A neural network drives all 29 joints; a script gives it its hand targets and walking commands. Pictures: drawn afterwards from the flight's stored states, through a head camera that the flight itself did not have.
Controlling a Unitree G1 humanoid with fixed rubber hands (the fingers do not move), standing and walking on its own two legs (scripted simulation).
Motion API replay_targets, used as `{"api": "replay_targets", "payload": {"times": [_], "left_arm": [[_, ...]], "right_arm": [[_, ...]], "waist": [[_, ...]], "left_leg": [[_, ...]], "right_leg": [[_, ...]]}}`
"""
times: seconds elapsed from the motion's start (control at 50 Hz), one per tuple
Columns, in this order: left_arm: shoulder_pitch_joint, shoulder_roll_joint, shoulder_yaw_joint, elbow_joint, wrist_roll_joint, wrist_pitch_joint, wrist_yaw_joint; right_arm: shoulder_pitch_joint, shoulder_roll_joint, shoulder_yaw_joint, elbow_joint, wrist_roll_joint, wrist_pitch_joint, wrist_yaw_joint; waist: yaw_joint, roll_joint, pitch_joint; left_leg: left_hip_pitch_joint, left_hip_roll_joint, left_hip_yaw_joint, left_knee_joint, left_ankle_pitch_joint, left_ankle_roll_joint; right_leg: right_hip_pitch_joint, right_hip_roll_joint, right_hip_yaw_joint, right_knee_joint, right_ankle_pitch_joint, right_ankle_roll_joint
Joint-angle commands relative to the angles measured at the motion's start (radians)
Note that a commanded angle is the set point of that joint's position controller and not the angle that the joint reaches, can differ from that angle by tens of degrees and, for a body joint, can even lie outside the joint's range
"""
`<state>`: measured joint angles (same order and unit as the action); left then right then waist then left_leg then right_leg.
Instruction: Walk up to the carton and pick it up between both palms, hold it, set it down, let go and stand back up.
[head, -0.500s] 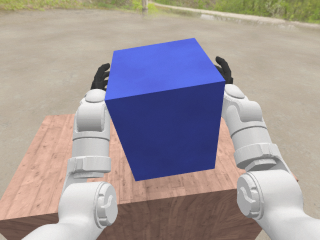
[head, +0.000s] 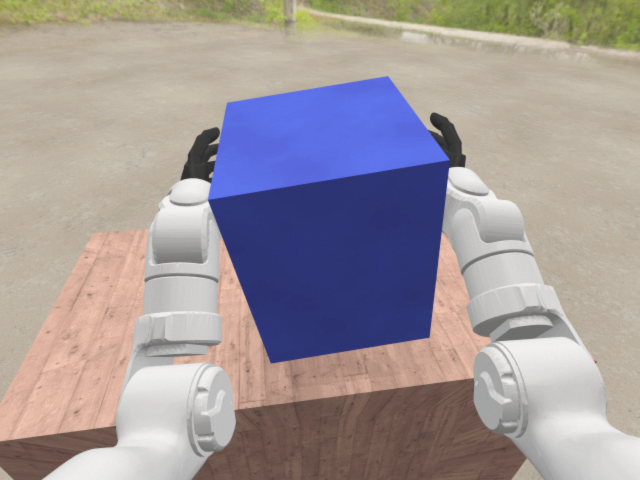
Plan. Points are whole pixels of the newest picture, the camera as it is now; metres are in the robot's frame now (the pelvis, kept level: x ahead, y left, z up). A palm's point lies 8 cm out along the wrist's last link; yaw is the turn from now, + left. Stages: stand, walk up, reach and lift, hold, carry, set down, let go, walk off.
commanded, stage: hold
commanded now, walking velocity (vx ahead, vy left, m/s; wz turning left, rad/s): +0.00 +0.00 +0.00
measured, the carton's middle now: (329, 221) +0.36 +0.00 +0.22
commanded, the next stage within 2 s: none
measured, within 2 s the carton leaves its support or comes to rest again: neither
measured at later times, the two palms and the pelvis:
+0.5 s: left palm (199, 191) +0.37 +0.15 +0.25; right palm (443, 178) +0.38 -0.14 +0.27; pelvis +0.00 +0.00 +0.00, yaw +0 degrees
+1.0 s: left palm (198, 190) +0.37 +0.15 +0.25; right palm (443, 177) +0.38 -0.14 +0.27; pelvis +0.00 +0.00 +0.00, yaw +0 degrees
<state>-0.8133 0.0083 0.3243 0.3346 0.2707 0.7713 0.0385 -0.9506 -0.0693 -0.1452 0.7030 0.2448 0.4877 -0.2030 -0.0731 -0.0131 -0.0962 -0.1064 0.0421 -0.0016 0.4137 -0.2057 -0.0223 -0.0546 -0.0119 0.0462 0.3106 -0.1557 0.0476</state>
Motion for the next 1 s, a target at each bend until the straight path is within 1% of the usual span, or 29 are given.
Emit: {"api": "replay_targets", "payload": {"times": [0.0, 0.04, 0.08, 0.1, 0.12, 0.14, 0.22, 0.28, 0.3, 0.34, 0.38, 0.4, 0.42, 0.48, 0.5, 0.54, 0.58, 0.6, 0.64, 0.66, 0.68, 0.7, 0.74, 0.8, 0.82, 0.86, 0.88, 0.96, 0.98], "left_arm": [[-0.752, -0.582, -0.414, -0.047, -0.150, -0.052, -0.175], [-0.778, -0.584, -0.454, -0.130, -0.165, -0.056, -0.168], [-0.756, -0.563, -0.417, -0.083, -0.139, -0.050, -0.167], [-0.753, -0.575, -0.441, -0.093, -0.156, -0.051, -0.168], [-0.769, -0.575, -0.436, -0.083, -0.158, -0.051, -0.174], [-0.779, -0.575, -0.434, -0.089, -0.160, -0.055, -0.173], [-0.788, -0.584, -0.443, -0.125, -0.182, -0.061, -0.167], [-0.783, -0.555, -0.416, -0.037, -0.145, -0.051, -0.169], [-0.769, -0.561, -0.399, -0.032, -0.148, -0.051, -0.169], [-0.792, -0.557, -0.392, -0.072, -0.148, -0.057, -0.169], [-0.766, -0.562, -0.399, -0.033, -0.142, -0.051, -0.172], [-0.774, -0.558, -0.402, -0.039, -0.147, -0.052, -0.177], [-0.752, -0.567, -0.390, -0.014, -0.137, -0.050, -0.177], [-0.775, -0.562, -0.421, -0.071, -0.168, -0.062, -0.170], [-0.779, -0.557, -0.410, -0.047, -0.156, -0.057, -0.170], [-0.762, -0.578, -0.428, -0.093, -0.155, -0.058, -0.169], [-0.811, -0.572, -0.440, -0.113, -0.173, -0.064, -0.162], [-0.805, -0.591, -0.463, -0.122, -0.189, -0.065, -0.157], [-0.791, -0.580, -0.446, -0.099, -0.177, -0.060, -0.160], [-0.776, -0.571, -0.430, -0.036, -0.168, -0.053, -0.166], [-0.777, -0.579, -0.437, -0.101, -0.174, -0.064, -0.164], [-0.773, -0.550, -0.399, -0.057, -0.140, -0.057, -0.167], [-0.778, -0.568, -0.425, -0.082, -0.163, -0.062, -0.167], [-0.750, -0.548, -0.395, -0.058, -0.136, -0.051, -0.172], [-0.743, -0.549, -0.396, -0.019, -0.141, -0.048, -0.176], [-0.768, -0.570, -0.431, -0.068, -0.154, -0.054, -0.173], [-0.781, -0.580, -0.441, -0.098, -0.174, -0.061, -0.172], [-0.761, -0.577, -0.451, -0.108, -0.169, -0.055, -0.167], [-0.760, -0.570, -0.432, -0.083, -0.155, -0.052, -0.166]], "right_arm": [[-0.730, 0.606, 0.395, -0.177, 0.157, 0.007, 0.076], [-0.723, 0.625, 0.432, -0.211, 0.180, 0.003, 0.070], [-0.709, 0.608, 0.414, -0.172, 0.189, 0.013, 0.070], [-0.714, 0.607, 0.416, -0.200, 0.172, 0.008, 0.070], [-0.697, 0.605, 0.397, -0.157, 0.160, 0.015, 0.069], [-0.722, 0.609, 0.409, -0.184, 0.168, 0.009, 0.071], [-0.739, 0.616, 0.428, -0.225, 0.184, 0.003, 0.068], [-0.720, 0.591, 0.375, -0.133, 0.156, 0.019, 0.071], [-0.757, 0.610, 0.382, -0.165, 0.161, 0.011, 0.074], [-0.729, 0.620, 0.386, -0.150, 0.155, 0.014, 0.076], [-0.741, 0.606, 0.382, -0.152, 0.147, 0.008, 0.077], [-0.714, 0.596, 0.376, -0.124, 0.148, 0.015, 0.076], [-0.752, 0.595, 0.377, -0.160, 0.156, 0.010, 0.076], [-0.761, 0.619, 0.405, -0.196, 0.167, 0.003, 0.079], [-0.740, 0.612, 0.401, -0.161, 0.160, 0.012, 0.073], [-0.734, 0.628, 0.416, -0.194, 0.178, 0.007, 0.070], [-0.744, 0.617, 0.417, -0.210, 0.183, 0.012, 0.071], [-0.744, 0.609, 0.411, -0.204, 0.182, 0.008, 0.071], [-0.718, 0.619, 0.398, -0.177, 0.166, 0.010, 0.072], [-0.732, 0.599, 0.381, -0.148, 0.151, 0.012, 0.074], [-0.726, 0.621, 0.402, -0.194, 0.162, 0.007, 0.075], [-0.721, 0.618, 0.396, -0.148, 0.153, 0.016, 0.073], [-0.731, 0.625, 0.388, -0.170, 0.155, 0.006, 0.074], [-0.730, 0.615, 0.403, -0.171, 0.163, 0.013, 0.071], [-0.736, 0.606, 0.384, -0.148, 0.142, 0.016, 0.069], [-0.723, 0.607, 0.380, -0.159, 0.159, 0.013, 0.072], [-0.736, 0.616, 0.404, -0.188, 0.171, 0.008, 0.074], [-0.726, 0.601, 0.406, -0.199, 0.174, 0.005, 0.072], [-0.731, 0.602, 0.402, -0.171, 0.174, 0.012, 0.073]], "waist": [[-0.062, 0.033, -0.238], [-0.059, 0.058, -0.325], [-0.054, 0.058, -0.267], [-0.063, 0.043, -0.273], [-0.076, 0.058, -0.241], [-0.060, 0.040, -0.269], [-0.065, 0.050, -0.324], [-0.075, 0.050, -0.209], [-0.057, 0.035, -0.227], [-0.054, 0.027, -0.249], [-0.051, 0.034, -0.226], [-0.065, 0.033, -0.209], [-0.049, 0.033, -0.219], [-0.051, 0.012, -0.301], [-0.053, 0.027, -0.254], [-0.056, 0.038, -0.295], [-0.059, 0.040, -0.318], [-0.073, 0.069, -0.322], [-0.066, 0.052, -0.277], [-0.067, 0.045, -0.220], [-0.063, 0.029, -0.280], [-0.049, 0.031, -0.237], [-0.064, 0.037, -0.264], [-0.044, 0.034, -0.248], [-0.063, 0.024, -0.221], [-0.066, 0.059, -0.238], [-0.063, 0.041, -0.284], [-0.073, 0.073, -0.303], [-0.062, 0.055, -0.248]], "left_leg": [[0.040, -0.082, 0.013, -0.118, 0.142, -0.027], [0.085, -0.083, 0.012, -0.092, 0.225, -0.036], [0.080, -0.091, 0.016, -0.092, 0.209, -0.031], [0.078, -0.079, 0.006, -0.095, 0.206, -0.033], [0.069, -0.083, 0.010, -0.103, 0.180, -0.037], [0.058, -0.081, 0.010, -0.103, 0.160, -0.028], [0.087, -0.087, 0.013, -0.089, 0.224, -0.033], [0.039, -0.077, 0.003, -0.118, 0.113, -0.034], [0.043, -0.083, 0.014, -0.120, 0.113, -0.024], [0.054, -0.084, 0.016, -0.124, 0.108, -0.019], [0.023, -0.082, 0.013, -0.125, 0.084, -0.019], [0.021, -0.076, 0.009, -0.128, 0.082, -0.023], [0.029, -0.079, 0.012, -0.131, 0.082, -0.014], [0.056, -0.078, 0.004, -0.112, 0.146, -0.019], [0.050, -0.087, 0.016, -0.117, 0.129, -0.019], [0.061, -0.086, 0.014, -0.100, 0.190, -0.025], [0.075, -0.080, 0.008, -0.102, 0.172, -0.029], [0.080, -0.081, 0.004, -0.095, 0.200, -0.042], [0.063, -0.082, 0.012, -0.102, 0.161, -0.034], [0.043, -0.081, 0.011, -0.117, 0.109, -0.029], [0.068, -0.079, 0.004, -0.106, 0.157, -0.024], [0.049, -0.085, 0.018, -0.122, 0.096, -0.016], [0.066, -0.079, 0.007, -0.112, 0.115, -0.020], [0.052, -0.092, 0.021, -0.119, 0.132, -0.016], [0.036, -0.085, 0.019, -0.126, 0.092, -0.019], [0.039, -0.080, 0.011, -0.113, 0.137, -0.034], [0.058, -0.077, 0.008, -0.109, 0.171, -0.031], [0.070, -0.080, 0.009, -0.099, 0.189, -0.041], [0.051, -0.082, 0.012, -0.109, 0.149, -0.034]], "right_leg": [[0.108, 0.094, -0.068, -0.055, 0.119, -0.012], [0.138, 0.098, -0.072, -0.038, 0.173, -0.009], [0.110, 0.094, -0.064, -0.053, 0.157, -0.004], [0.113, 0.096, -0.066, -0.049, 0.169, -0.008], [0.099, 0.093, -0.070, -0.055, 0.139, -0.005], [0.106, 0.095, -0.069, -0.052, 0.124, -0.003], [0.137, 0.099, -0.067, -0.049, 0.189, -0.004], [0.087, 0.094, -0.069, -0.061, 0.091, -0.013], [0.086, 0.093, -0.070, -0.068, 0.088, -0.007], [0.098, 0.090, -0.073, -0.065, 0.085, -0.007], [0.091, 0.088, -0.068, -0.060, 0.065, -0.011], [0.088, 0.088, -0.064, -0.062, 0.071, -0.010], [0.075, 0.086, -0.060, -0.070, 0.068, -0.013], [0.109, 0.095, -0.073, -0.054, 0.120, -0.007], [0.099, 0.093, -0.072, -0.060, 0.105, -0.005], [0.124, 0.097, -0.071, -0.047, 0.160, -0.006], [0.110, 0.098, -0.072, -0.049, 0.137, -0.007], [0.104, 0.099, -0.071, -0.049, 0.155, -0.010], [0.097, 0.094, -0.064, -0.054, 0.133, -0.009], [0.064, 0.092, -0.072, -0.063, 0.087, -0.006], [0.092, 0.092, -0.071, -0.055, 0.136, -0.005], [0.085, 0.090, -0.076, -0.069, 0.075, -0.005], [0.078, 0.086, -0.071, -0.059, 0.111, -0.005], [0.101, 0.088, -0.069, -0.064, 0.104, -0.002], [0.087, 0.088, -0.072, -0.069, 0.077, -0.006], [0.098, 0.091, -0.067, -0.057, 0.109, -0.013], [0.107, 0.095, -0.072, -0.048, 0.134, -0.011], [0.112, 0.098, -0.071, -0.047, 0.153, -0.011], [0.094, 0.095, -0.071, -0.057, 0.111, -0.008]]}}
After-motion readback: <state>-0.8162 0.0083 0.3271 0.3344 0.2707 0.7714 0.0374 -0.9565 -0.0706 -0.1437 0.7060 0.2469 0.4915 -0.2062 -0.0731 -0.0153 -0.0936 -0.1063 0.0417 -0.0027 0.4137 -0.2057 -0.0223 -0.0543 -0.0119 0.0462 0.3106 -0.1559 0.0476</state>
